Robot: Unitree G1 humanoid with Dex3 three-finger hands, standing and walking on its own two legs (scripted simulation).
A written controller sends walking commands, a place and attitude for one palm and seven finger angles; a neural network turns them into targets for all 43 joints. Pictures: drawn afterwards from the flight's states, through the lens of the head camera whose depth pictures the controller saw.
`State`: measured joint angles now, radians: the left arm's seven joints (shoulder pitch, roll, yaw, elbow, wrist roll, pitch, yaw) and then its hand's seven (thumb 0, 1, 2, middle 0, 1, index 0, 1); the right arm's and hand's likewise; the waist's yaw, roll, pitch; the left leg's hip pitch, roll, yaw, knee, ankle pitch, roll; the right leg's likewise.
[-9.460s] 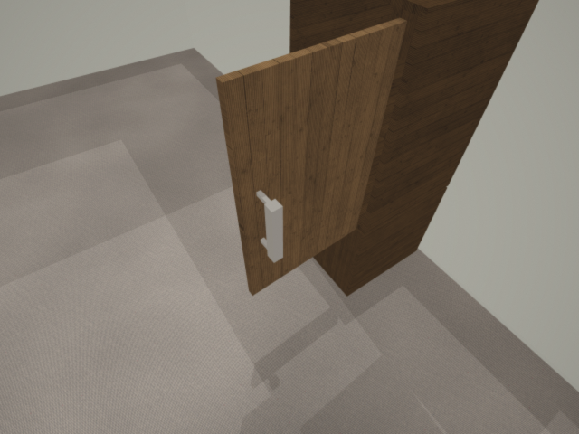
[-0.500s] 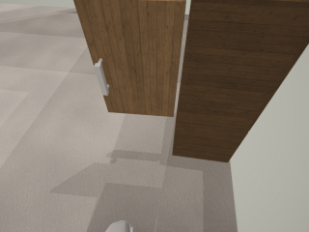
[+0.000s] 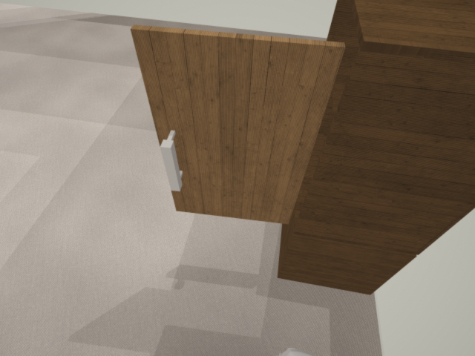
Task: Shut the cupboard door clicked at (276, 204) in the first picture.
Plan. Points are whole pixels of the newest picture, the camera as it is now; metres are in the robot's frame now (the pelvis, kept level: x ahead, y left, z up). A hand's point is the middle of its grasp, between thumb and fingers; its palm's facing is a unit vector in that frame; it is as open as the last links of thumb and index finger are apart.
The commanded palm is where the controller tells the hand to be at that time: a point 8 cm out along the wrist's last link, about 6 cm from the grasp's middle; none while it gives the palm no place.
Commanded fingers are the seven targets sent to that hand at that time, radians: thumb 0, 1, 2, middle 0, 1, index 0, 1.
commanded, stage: come to a stop and stand still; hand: left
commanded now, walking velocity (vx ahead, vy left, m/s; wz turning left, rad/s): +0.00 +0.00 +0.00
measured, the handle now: (174, 161) +0.55 +0.21 -0.07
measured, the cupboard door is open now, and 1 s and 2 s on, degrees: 93 93 93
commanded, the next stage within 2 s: look again from close up in 0.92 s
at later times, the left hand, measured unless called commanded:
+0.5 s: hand out of the picture +0.13 +0.17 -0.18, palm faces +0.03 -0.98 -0.22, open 7.4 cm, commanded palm none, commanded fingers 0.00 0.90 0.90 -0.20 -0.30 -0.20 -0.30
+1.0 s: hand out of the picture +0.05 +0.17 -0.16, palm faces +0.00 -0.97 -0.25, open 7.4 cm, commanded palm none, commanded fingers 0.00 0.90 0.90 -0.20 -0.30 -0.20 -0.30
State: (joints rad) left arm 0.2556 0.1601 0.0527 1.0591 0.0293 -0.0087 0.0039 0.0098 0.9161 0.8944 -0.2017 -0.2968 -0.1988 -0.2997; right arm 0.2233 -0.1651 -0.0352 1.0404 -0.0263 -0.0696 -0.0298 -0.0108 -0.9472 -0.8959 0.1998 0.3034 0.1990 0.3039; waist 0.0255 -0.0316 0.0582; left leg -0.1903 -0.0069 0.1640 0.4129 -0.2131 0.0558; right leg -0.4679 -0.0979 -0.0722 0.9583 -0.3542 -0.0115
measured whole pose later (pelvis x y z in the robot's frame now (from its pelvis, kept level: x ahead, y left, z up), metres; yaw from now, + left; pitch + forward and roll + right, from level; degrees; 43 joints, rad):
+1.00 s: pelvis +0.04 -0.02 +0.00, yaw +0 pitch -1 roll +2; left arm 0.27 0.16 -0.01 1.06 0.01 0.00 0.02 0.01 0.91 0.89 -0.20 -0.30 -0.20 -0.30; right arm 0.32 -0.20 0.00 1.03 -0.02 -0.01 -0.01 0.01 -0.91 -0.90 0.20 0.30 0.20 0.30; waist 0.00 0.04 0.04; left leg -0.13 0.01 0.14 0.42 -0.27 0.01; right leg -0.30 -0.05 -0.07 0.49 -0.17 -0.02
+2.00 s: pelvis +0.02 -0.02 -0.09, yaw +2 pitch +13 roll +1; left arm 0.44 0.18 0.09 0.25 -0.22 -0.67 -0.38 0.01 0.91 0.89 -0.42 -0.53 -0.42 -0.53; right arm 0.11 -0.30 -0.10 0.52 0.01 -0.31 0.02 0.01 -0.90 -0.90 0.20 0.30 0.19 0.30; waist 0.01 -0.09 -0.11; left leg -0.80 0.02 0.05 1.15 -0.58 0.01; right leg -0.93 -0.08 -0.10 1.12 -0.43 -0.04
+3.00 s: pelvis +0.03 +0.00 -0.12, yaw +4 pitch +19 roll -3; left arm 0.39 0.27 0.11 -0.04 -0.24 -0.36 -0.34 0.02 0.90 0.90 -1.27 -1.47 -1.27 -1.47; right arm 0.21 -0.23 0.03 0.44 0.02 -0.19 -0.04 0.01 -0.90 -0.90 0.20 0.30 0.20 0.30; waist 0.00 0.02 -0.15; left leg -0.99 0.01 0.00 1.31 -0.65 0.03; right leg -1.07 -0.07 -0.12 1.21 -0.47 -0.01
